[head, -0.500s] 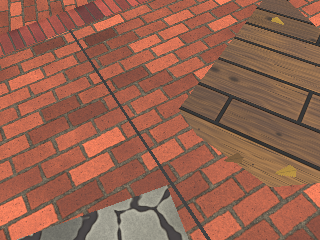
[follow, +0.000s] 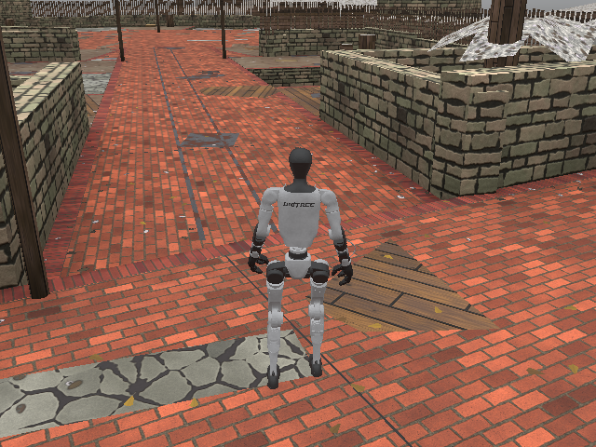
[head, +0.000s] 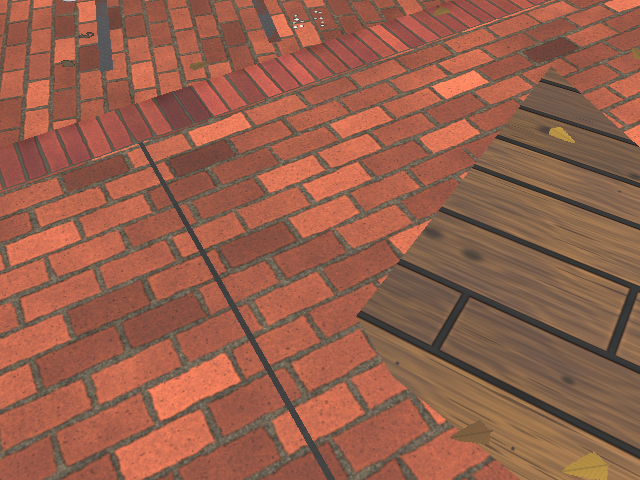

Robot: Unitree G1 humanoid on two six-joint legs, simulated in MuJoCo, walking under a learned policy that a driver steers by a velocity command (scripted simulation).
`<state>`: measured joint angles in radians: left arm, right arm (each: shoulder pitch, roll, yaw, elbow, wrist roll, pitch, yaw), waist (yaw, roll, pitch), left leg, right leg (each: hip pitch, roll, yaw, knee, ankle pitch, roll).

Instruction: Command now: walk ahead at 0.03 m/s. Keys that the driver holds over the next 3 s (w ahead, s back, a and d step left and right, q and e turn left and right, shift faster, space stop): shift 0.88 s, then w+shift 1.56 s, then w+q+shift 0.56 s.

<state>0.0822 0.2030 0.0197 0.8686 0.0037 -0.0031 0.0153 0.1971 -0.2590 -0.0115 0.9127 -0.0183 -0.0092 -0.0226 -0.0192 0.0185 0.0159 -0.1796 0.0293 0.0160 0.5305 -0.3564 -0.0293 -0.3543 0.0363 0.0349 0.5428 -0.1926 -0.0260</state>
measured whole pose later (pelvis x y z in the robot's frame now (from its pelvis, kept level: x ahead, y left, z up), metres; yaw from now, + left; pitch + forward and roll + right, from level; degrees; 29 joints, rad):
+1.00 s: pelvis +0.02 +0.01 +0.00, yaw -1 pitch +0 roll +0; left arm 0.15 0.21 0.06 1.14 -0.03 0.00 0.02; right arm 0.39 -0.21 -0.03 1.07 0.01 -0.04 -0.04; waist -0.02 0.03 -0.01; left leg -0.10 0.02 0.03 0.47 -0.39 0.03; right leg -0.36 0.02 0.00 0.70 -0.38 -0.04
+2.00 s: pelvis +0.71 -0.01 +0.00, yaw +0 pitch +1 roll +1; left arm -0.01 0.23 0.00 0.79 0.03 -0.07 -0.06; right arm 0.54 -0.20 -0.04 1.03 0.00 -0.12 0.02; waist -0.08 -0.03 0.02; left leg 0.18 -0.10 0.06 0.09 -0.30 0.09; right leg -0.76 -0.12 -0.07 0.69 0.13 -0.08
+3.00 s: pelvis +1.71 +0.02 -0.01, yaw +23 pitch +3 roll +0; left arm -0.07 0.25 -0.04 0.60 0.03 -0.09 -0.02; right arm 0.52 -0.31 -0.08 0.90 0.01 -0.07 0.01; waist -0.15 0.00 0.02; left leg 0.14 -0.14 -0.28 0.36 -0.46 0.14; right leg -0.58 -0.03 0.05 0.51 -0.03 0.00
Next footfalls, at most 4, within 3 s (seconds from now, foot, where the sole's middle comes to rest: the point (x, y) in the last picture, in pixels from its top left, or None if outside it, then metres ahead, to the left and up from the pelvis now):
1.18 right None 0.15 -0.14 -0.77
1.64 left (314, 438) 0.59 0.05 -0.77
2.12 right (372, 266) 1.06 -0.10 -0.77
2.58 left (314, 153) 1.51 0.04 -0.77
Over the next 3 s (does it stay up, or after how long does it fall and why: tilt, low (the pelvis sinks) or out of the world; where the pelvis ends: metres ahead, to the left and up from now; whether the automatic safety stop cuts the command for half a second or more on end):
stays up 1.71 0.02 -0.01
